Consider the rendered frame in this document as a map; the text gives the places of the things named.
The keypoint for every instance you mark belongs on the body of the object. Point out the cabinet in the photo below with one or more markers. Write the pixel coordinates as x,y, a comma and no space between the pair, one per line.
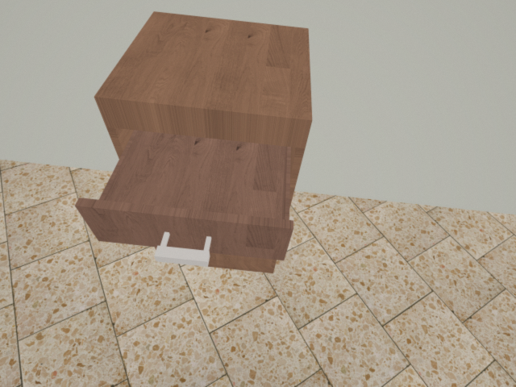
214,78

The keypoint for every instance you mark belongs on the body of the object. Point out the handle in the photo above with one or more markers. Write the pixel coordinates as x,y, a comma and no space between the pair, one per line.
182,255

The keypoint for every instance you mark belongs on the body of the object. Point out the drawer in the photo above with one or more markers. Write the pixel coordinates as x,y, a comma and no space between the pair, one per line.
235,192

